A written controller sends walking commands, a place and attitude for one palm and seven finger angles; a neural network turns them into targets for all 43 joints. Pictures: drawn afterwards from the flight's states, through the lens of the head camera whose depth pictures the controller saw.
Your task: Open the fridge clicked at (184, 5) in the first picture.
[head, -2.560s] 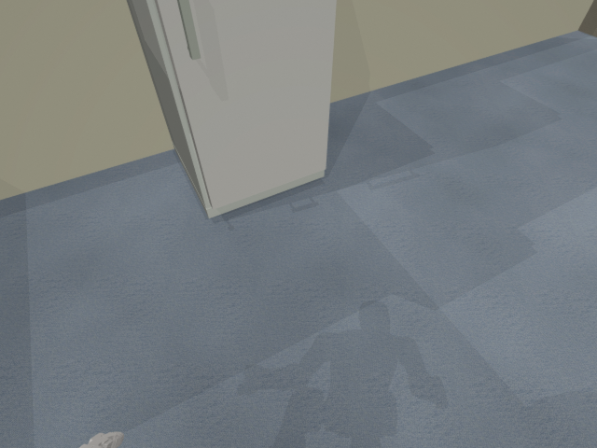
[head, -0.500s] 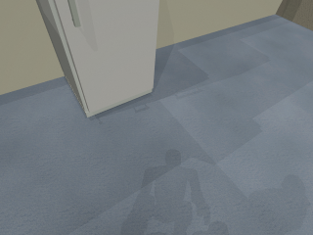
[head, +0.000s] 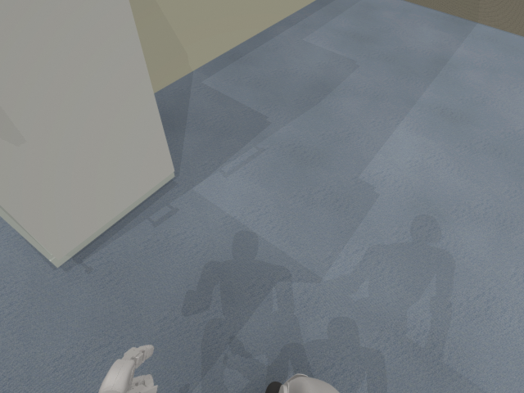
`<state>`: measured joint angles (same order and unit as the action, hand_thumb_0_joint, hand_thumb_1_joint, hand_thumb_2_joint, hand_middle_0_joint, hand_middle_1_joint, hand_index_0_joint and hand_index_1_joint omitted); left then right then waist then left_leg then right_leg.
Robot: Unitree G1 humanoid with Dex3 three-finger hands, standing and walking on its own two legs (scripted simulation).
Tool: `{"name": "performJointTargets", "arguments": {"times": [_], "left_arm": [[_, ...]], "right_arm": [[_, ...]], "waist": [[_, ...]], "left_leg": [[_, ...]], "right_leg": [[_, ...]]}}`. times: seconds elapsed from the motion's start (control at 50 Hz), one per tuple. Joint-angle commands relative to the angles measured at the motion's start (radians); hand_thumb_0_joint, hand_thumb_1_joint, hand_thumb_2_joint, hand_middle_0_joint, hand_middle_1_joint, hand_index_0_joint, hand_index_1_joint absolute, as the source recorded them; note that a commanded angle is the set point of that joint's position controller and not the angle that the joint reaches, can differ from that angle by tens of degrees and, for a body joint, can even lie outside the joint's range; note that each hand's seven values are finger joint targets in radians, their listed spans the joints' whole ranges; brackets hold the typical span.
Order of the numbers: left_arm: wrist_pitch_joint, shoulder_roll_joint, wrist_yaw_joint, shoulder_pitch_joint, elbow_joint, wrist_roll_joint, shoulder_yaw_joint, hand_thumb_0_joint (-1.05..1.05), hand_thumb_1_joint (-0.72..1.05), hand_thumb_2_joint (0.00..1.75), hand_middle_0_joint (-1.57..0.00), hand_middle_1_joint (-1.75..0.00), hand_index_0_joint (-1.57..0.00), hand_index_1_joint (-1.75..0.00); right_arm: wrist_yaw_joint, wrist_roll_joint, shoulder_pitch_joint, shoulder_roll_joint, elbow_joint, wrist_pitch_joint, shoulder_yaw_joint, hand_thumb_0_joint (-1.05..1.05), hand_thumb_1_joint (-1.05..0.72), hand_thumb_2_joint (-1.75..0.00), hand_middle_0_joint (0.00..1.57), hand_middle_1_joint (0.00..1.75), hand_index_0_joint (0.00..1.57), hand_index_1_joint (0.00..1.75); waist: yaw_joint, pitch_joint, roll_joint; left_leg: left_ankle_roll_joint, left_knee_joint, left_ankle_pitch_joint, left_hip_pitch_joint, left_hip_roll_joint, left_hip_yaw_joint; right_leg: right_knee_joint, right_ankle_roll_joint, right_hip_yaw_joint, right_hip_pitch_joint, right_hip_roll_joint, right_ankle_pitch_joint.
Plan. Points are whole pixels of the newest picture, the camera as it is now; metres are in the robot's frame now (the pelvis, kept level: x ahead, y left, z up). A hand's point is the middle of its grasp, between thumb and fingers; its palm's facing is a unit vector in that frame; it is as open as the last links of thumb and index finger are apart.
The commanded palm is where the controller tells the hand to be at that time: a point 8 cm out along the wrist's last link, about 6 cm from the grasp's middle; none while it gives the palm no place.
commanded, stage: walk to a spot facing it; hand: left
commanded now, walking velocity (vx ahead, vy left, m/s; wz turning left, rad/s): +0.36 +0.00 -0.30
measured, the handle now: out of the picture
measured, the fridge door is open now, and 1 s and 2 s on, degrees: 0 0 0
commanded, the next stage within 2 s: turn to face it in 0.72 s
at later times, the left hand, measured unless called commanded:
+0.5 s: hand (125, 370) +0.18 +0.24 -0.16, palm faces -0.05 -0.98 -0.18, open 7.4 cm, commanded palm none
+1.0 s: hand (217, 210) +0.50 +0.11 -0.12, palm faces -0.44 -0.86 -0.28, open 7.4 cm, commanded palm none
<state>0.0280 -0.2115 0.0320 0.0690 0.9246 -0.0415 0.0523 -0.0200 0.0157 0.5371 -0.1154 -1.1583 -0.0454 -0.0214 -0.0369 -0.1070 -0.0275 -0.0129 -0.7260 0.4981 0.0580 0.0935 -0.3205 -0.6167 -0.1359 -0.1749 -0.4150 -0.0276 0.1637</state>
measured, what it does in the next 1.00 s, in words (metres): walks ahead, turning right: left foot, then right foot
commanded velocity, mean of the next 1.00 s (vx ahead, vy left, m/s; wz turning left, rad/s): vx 0.13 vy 0.00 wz -0.26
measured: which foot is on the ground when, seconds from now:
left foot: down 0.00-0.00, up 0.02-0.44, down 0.46-0.86, up 0.88-1.00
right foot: down 0.00-0.46, up 0.48-0.84, down 0.86-1.00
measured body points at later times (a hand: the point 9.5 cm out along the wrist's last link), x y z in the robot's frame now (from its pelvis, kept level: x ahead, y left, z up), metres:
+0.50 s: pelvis +0.20 +0.05 +0.02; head +0.21 +0.06 +0.46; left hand +0.18 +0.29 -0.14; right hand +0.31 -0.20 -0.10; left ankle +0.28 +0.15 -0.71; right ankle +0.10 -0.05 -0.68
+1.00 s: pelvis +0.29 +0.00 +0.02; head +0.31 -0.04 +0.46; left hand +0.52 +0.16 -0.10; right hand +0.17 -0.23 -0.15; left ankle +0.30 +0.15 -0.65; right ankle +0.28 -0.11 -0.71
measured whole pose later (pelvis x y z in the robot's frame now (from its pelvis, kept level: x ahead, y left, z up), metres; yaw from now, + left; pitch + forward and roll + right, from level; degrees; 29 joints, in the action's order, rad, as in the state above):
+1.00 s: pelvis +0.29 +0.00 +0.02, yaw -24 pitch -1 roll +0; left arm 0.02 -0.19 -0.01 0.08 0.93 -0.03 0.04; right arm -0.02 0.02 0.28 -0.25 -1.03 0.04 -0.06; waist -0.06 -0.09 0.06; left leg -0.05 -1.05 0.51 -0.39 0.13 -0.07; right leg -0.63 -0.04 -0.14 -0.34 0.04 0.28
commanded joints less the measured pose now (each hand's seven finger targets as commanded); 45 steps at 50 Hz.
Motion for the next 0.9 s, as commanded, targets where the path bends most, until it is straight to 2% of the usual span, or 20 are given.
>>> {"name": "performJointTargets", "arguments": {"times": [0.0,0.06,0.12,0.2,0.3,0.34,0.38,0.4,0.42,0.44,0.46,0.5,0.52,0.58,0.74,0.8,0.82,0.84,0.86,0.88], "left_arm": [[0.015,-0.244,-0.033,0.375,0.050,0.037,0.063,0.00,0.90,0.90,-0.20,-0.30,-0.20,-0.30],[0.031,-0.136,-0.048,0.212,0.023,0.029,0.031,0.00,0.90,0.90,-0.20,-0.30,-0.20,-0.30],[0.043,-0.120,-0.045,0.180,0.037,0.017,0.027,0.00,0.90,0.90,-0.20,-0.30,-0.20,-0.30],[0.046,-0.106,-0.032,0.240,0.056,0.021,0.027,0.00,0.90,0.90,-0.20,-0.30,-0.20,-0.30],[0.042,-0.118,-0.033,0.320,0.073,0.019,0.028,0.00,0.90,0.90,-0.20,-0.30,-0.20,-0.30],[0.035,-0.130,-0.035,0.318,0.068,0.018,0.035,0.00,0.90,0.90,-0.20,-0.30,-0.20,-0.30],[0.028,-0.132,-0.036,0.298,0.059,0.025,0.041,0.00,0.90,0.90,-0.20,-0.30,-0.20,-0.30],[0.026,-0.116,-0.035,0.278,0.050,0.028,0.040,0.00,0.90,0.90,-0.20,-0.30,-0.20,-0.30],[0.025,-0.069,-0.028,0.297,0.037,0.036,0.039,0.00,0.90,0.90,-0.20,-0.30,-0.20,-0.30],[0.034,-0.047,-0.023,0.298,0.014,0.033,0.034,0.00,0.90,0.90,-0.20,-0.30,-0.20,-0.30],[0.024,-0.084,-0.027,0.272,0.018,0.024,0.041,0.00,0.90,0.90,-0.20,-0.30,-0.20,-0.30],[0.006,-0.062,-0.011,0.218,0.012,0.015,0.049,0.00,0.90,0.90,-0.20,-0.30,-0.20,-0.30],[-0.006,-0.051,-0.003,0.234,0.018,0.014,0.050,0.00,0.90,0.90,-0.20,-0.30,-0.20,-0.30],[-0.044,-0.016,0.001,0.259,0.013,0.018,0.049,0.00,0.90,0.90,-0.20,-0.30,-0.20,-0.30],[-0.058,-0.011,0.003,0.104,-0.071,0.012,0.049,0.00,0.90,0.90,-0.20,-0.30,-0.20,-0.30],[-0.041,-0.042,-0.003,0.146,-0.069,0.009,0.049,0.00,0.90,0.90,-0.20,-0.30,-0.20,-0.30],[-0.026,-0.085,-0.013,0.225,-0.046,0.004,0.053,0.00,0.90,0.90,-0.20,-0.30,-0.20,-0.30],[-0.007,-0.207,-0.032,0.314,-0.018,-0.004,0.073,0.00,0.90,0.90,-0.20,-0.30,-0.20,-0.30],[-0.008,-0.244,-0.040,0.363,0.005,0.024,0.066,0.00,0.90,0.90,-0.20,-0.30,-0.20,-0.30],[-0.004,-0.225,-0.050,0.313,0.003,0.022,0.058,0.00,0.90,0.90,-0.20,-0.30,-0.20,-0.30]], "right_arm": [[-0.002,-0.010,-0.144,-0.144,0.173,-0.040,-0.038,0.00,-0.90,-0.90,0.20,0.30,0.20,0.30],[0.003,0.009,-0.173,-0.129,0.152,-0.003,-0.034,0.00,-0.90,-0.90,0.20,0.30,0.20,0.30],[0.010,0.011,-0.108,-0.091,0.138,0.021,-0.034,0.00,-0.90,-0.90,0.20,0.30,0.20,0.30],[0.028,0.013,-0.242,-0.101,0.194,0.019,-0.037,0.00,-0.90,-0.90,0.20,0.30,0.20,0.30],[0.036,0.009,-0.431,-0.109,0.264,-0.004,-0.034,0.00,-0.90,-0.90,0.20,0.30,0.20,0.30],[0.033,0.005,-0.446,-0.117,0.274,-0.012,-0.038,0.00,-0.90,-0.90,0.20,0.30,0.20,0.30],[0.021,0.005,-0.386,-0.146,0.257,-0.020,-0.045,0.00,-0.90,-0.90,0.20,0.30,0.20,0.30],[0.008,0.007,-0.274,-0.187,0.226,-0.028,-0.055,0.00,-0.90,-0.90,0.20,0.30,0.20,0.30],[-0.001,0.019,-0.135,-0.293,0.193,-0.035,-0.080,0.00,-0.90,-0.90,0.20,0.30,0.20,0.30],[0.000,0.018,-0.049,-0.352,0.180,-0.027,-0.083,0.00,-0.90,-0.90,0.20,0.30,0.20,0.30],[0.000,0.012,-0.100,-0.297,0.190,-0.021,-0.066,0.00,-0.90,-0.90,0.20,0.30,0.20,0.30],[-0.004,0.009,-0.231,-0.220,0.231,-0.022,-0.046,0.00,-0.90,-0.90,0.20,0.30,0.20,0.30],[-0.005,0.008,-0.287,-0.193,0.236,-0.023,-0.039,0.00,-0.90,-0.90,0.20,0.30,0.20,0.30],[-0.011,0.006,-0.300,-0.190,0.233,-0.022,-0.041,0.00,-0.90,-0.90,0.20,0.30,0.20,0.30],[-0.001,0.014,-0.275,-0.237,0.233,0.011,-0.079,0.00,-0.90,-0.90,0.20,0.30,0.20,0.30],[0.004,0.016,-0.278,-0.259,0.240,0.026,-0.086,0.00,-0.90,-0.90,0.20,0.30,0.20,0.30],[0.010,0.010,-0.259,-0.236,0.238,0.028,-0.077,0.00,-0.90,-0.90,0.20,0.30,0.20,0.30],[0.017,0.002,-0.239,-0.151,0.257,0.030,-0.051,0.00,-0.90,-0.90,0.20,0.30,0.20,0.30],[0.002,-0.007,-0.276,-0.152,0.278,0.042,-0.042,0.00,-0.90,-0.90,0.20,0.30,0.20,0.30],[-0.006,-0.008,-0.268,-0.141,0.262,0.048,-0.033,0.00,-0.90,-0.90,0.20,0.30,0.20,0.30]], "waist": [[0.159,0.248,-0.059],[0.042,0.067,0.078],[-0.022,0.083,0.024],[0.019,0.040,-0.063],[0.079,0.038,-0.079],[0.080,0.050,-0.080],[0.038,0.068,-0.080],[-0.016,0.119,-0.026],[-0.060,0.230,0.201],[-0.067,0.265,0.340],[-0.059,0.231,0.218],[-0.007,0.065,0.166],[0.030,0.042,0.148],[0.053,0.082,0.179],[0.010,0.077,0.217],[0.042,0.129,0.173],[0.084,0.172,0.066],[0.121,0.252,-0.260],[0.135,0.304,-0.228],[0.109,0.328,-0.236]], "left_leg": [[0.010,-0.769,-0.033,-0.686,0.008,0.302],[-0.009,-0.620,-0.140,-0.608,0.093,0.317],[-0.032,-0.455,-0.178,-0.535,0.095,0.286],[-0.045,-0.261,-0.293,-0.592,0.080,0.260],[-0.036,-0.025,-0.273,-0.557,0.025,0.240],[-0.031,0.061,-0.239,-0.489,-0.003,0.225],[-0.028,0.201,-0.286,-0.315,-0.027,0.206],[-0.009,0.287,-0.324,-0.098,0.005,0.240],[0.053,0.334,-0.358,0.125,0.228,0.485],[0.151,0.394,-0.497,0.191,0.447,0.675],[0.167,0.430,-0.382,0.059,0.453,0.644],[0.141,0.483,-0.328,-0.169,0.372,0.506],[0.122,0.482,-0.396,-0.226,0.339,0.409],[0.116,0.457,-0.546,-0.262,0.286,0.221],[0.107,0.369,-0.565,-0.214,0.294,0.093],[0.056,0.187,-0.600,-0.209,0.276,0.065],[0.017,0.015,-0.577,-0.310,0.227,0.046],[-0.040,-0.256,-0.092,-0.584,0.093,0.020],[-0.045,-0.381,0.170,-0.597,0.038,0.182],[-0.037,-0.425,0.151,-0.584,0.039,0.278]], "right_leg": [[0.290,-0.134,0.676,0.587,0.416,-0.235],[0.361,-0.104,0.485,0.198,0.325,-0.113],[0.379,-0.075,0.349,0.073,0.241,-0.085],[0.410,-0.063,0.346,0.084,0.190,0.043],[0.351,-0.053,0.396,0.200,0.215,-0.094],[0.305,-0.046,0.409,0.232,0.221,-0.157],[0.208,-0.013,0.392,0.187,0.189,-0.208],[0.051,0.022,0.357,0.088,0.140,-0.232],[-0.213,0.075,0.254,-0.072,0.027,0.016],[-0.496,0.113,0.157,-0.224,-0.017,0.430],[-0.615,0.118,0.200,-0.229,0.033,0.421],[-0.671,0.139,0.185,-0.243,0.104,0.296],[-0.650,0.151,0.169,-0.221,0.126,0.249],[-0.560,0.175,0.133,-0.147,0.138,0.188],[-0.172,0.182,0.051,-0.050,0.105,0.130],[0.016,0.155,0.019,0.119,0.056,0.072],[0.127,0.137,0.066,0.304,0.080,-0.074],[0.181,0.049,0.393,0.534,0.354,-0.426],[0.189,-0.051,0.457,0.493,0.468,-0.709],[0.200,-0.066,0.438,0.449,0.438,-0.675]]}}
